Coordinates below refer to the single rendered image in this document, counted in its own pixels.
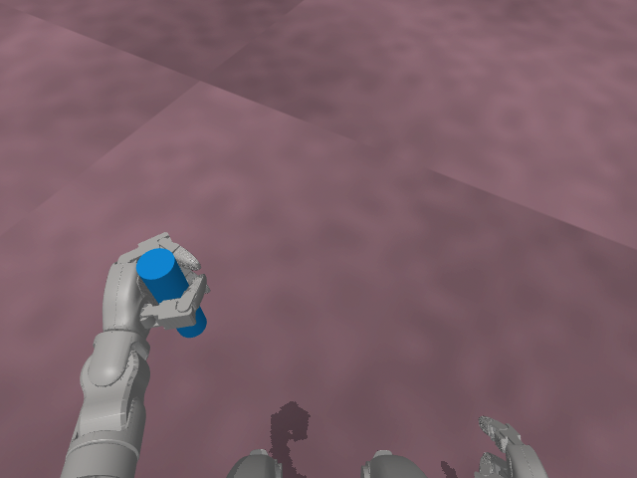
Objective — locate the right robot hand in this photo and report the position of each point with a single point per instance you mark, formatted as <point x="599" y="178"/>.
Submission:
<point x="522" y="461"/>

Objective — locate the left robot hand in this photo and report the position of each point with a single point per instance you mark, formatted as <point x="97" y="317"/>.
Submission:
<point x="129" y="305"/>

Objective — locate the can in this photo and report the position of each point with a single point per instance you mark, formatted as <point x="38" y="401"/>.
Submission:
<point x="161" y="274"/>

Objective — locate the left robot arm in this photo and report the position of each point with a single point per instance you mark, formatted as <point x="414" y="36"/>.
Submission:
<point x="107" y="439"/>

